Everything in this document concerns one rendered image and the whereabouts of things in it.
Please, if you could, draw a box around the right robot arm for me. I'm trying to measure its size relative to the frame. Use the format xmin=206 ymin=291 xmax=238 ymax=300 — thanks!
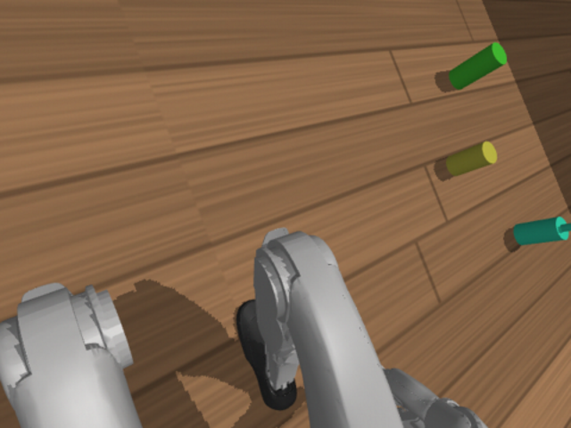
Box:
xmin=425 ymin=398 xmax=488 ymax=428

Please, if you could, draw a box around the right robot hand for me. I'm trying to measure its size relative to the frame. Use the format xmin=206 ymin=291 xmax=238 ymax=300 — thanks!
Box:
xmin=381 ymin=365 xmax=439 ymax=428

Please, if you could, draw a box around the right robot foot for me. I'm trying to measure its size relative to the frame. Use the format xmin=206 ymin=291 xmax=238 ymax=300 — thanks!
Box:
xmin=236 ymin=300 xmax=297 ymax=410

